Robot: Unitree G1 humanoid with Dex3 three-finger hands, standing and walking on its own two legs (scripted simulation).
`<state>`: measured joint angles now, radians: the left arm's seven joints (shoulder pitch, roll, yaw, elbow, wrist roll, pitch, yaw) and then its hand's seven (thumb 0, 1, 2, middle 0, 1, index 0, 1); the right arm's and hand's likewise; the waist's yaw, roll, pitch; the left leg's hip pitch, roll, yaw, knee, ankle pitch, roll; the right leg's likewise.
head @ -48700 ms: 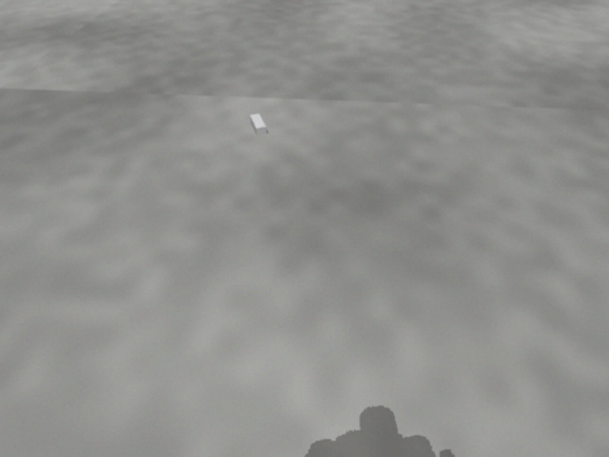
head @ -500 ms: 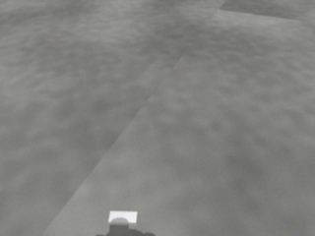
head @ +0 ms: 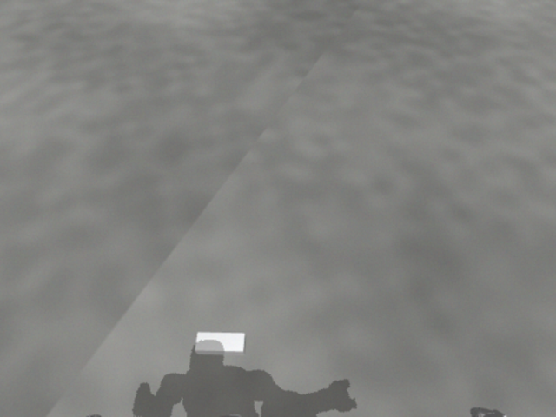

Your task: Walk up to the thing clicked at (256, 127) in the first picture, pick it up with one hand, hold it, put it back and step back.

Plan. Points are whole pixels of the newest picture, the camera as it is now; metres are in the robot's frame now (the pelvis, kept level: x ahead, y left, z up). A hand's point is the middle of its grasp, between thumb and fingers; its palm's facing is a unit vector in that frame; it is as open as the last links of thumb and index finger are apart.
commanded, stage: step back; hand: left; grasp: from above
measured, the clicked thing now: (221, 343) +0.44 +0.19 -0.74
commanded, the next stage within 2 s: none
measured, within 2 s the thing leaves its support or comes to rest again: neither
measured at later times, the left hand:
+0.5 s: hand out of the picture +0.02 +0.29 -0.17, palm faces -0.11 -0.91 -0.39, open 7.4 cm
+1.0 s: hand out of the picture -0.11 +0.31 -0.15, palm faces -0.01 -0.92 -0.38, open 7.4 cm
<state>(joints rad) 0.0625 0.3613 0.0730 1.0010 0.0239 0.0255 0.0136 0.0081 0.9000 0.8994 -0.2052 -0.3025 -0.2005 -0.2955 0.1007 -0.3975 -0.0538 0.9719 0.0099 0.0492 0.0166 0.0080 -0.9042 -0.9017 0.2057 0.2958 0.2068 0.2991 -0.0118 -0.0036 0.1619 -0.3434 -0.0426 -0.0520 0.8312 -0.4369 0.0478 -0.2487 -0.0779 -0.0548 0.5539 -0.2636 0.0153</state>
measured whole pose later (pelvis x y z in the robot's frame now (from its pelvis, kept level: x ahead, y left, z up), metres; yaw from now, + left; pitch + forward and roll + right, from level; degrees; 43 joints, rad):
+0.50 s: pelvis -0.10 +0.03 -0.01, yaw -5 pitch -2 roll +0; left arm 0.15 0.38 0.08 0.89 0.02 0.04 0.01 0.01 0.90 0.90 -0.20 -0.30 -0.20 -0.30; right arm 0.11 -0.35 -0.04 0.82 -0.01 0.03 -0.01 0.01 -0.90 -0.90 0.21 0.30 0.21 0.30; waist -0.01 -0.01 0.20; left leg -0.40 0.02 0.07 0.65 -0.22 0.04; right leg -0.26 0.02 0.05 0.74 -0.43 -0.01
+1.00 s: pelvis -0.24 +0.04 -0.01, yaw -1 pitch -3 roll +0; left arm 0.11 0.40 0.08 0.81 0.01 0.06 0.03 0.01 0.90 0.90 -0.20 -0.30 -0.20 -0.30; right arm 0.17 -0.36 -0.03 0.86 -0.03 0.02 0.00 0.01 -0.90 -0.90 0.21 0.30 0.21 0.30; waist -0.01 -0.04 0.18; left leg -0.30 -0.02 -0.04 0.63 -0.28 0.02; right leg -0.49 0.10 0.14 1.11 -0.52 -0.02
